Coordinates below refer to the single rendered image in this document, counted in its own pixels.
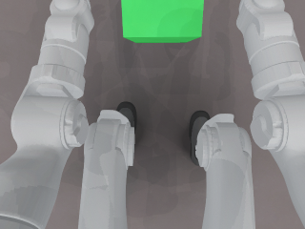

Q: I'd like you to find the robot left upper arm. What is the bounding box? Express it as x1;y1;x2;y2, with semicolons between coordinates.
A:
0;95;90;229

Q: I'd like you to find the robot right foot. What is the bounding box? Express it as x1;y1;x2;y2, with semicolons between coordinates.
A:
189;111;211;166

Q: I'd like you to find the robot right forearm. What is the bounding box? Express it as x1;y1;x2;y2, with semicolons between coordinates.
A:
236;0;305;100

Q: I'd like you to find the robot left forearm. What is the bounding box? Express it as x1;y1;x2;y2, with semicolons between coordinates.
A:
10;0;94;138

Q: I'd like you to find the carton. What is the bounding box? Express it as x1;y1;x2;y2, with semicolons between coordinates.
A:
121;0;204;43

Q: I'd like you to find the robot right upper arm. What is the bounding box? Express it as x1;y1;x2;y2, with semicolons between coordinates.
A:
250;94;305;228

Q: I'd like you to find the right robot thigh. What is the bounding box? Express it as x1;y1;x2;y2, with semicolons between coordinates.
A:
197;122;255;229

